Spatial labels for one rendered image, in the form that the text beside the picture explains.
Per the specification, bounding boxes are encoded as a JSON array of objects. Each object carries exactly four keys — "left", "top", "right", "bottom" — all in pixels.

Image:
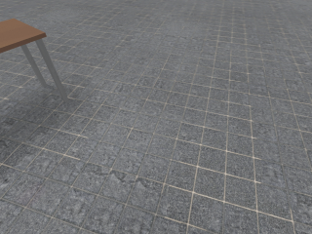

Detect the table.
[{"left": 0, "top": 19, "right": 69, "bottom": 102}]

